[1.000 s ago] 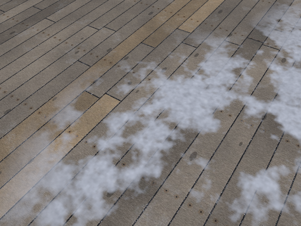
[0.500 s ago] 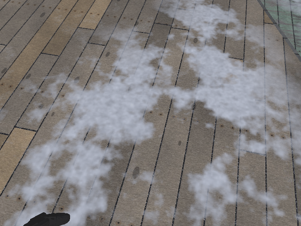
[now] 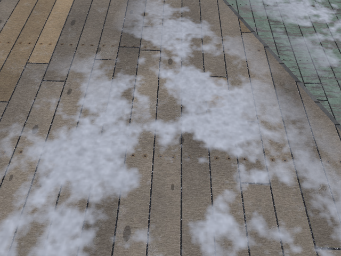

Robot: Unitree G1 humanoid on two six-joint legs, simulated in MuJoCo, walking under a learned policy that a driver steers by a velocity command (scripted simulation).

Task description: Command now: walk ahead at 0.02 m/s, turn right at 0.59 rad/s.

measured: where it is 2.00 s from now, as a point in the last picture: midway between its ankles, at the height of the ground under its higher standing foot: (247, 243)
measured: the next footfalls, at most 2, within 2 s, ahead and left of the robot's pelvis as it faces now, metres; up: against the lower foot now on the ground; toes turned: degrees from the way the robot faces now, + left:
right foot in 0.42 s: +0.00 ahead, -0.12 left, +0.00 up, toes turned -17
left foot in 0.86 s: +0.39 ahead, -0.04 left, +0.00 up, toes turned -30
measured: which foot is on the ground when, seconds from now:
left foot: down 0.00-0.40, up 0.42-0.84, down 0.86-1.00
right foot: down 0.00-0.00, up 0.02-0.40, down 0.42-0.88, up 0.90-1.00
